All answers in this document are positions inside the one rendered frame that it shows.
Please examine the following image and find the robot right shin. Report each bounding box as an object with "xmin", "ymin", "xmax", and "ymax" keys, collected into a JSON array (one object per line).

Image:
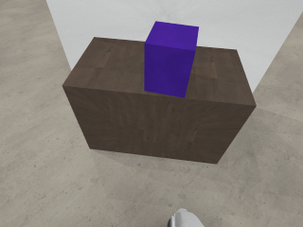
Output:
[{"xmin": 175, "ymin": 208, "xmax": 187, "ymax": 214}]

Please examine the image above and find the pedestal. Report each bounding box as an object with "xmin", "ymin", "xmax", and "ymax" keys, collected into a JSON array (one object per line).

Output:
[{"xmin": 62, "ymin": 37, "xmax": 257, "ymax": 165}]

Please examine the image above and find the right robot thigh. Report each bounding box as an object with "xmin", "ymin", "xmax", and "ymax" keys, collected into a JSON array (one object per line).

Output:
[{"xmin": 170, "ymin": 211, "xmax": 204, "ymax": 227}]

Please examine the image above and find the carton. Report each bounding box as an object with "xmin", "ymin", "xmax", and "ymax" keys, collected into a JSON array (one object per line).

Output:
[{"xmin": 144, "ymin": 21, "xmax": 199, "ymax": 98}]

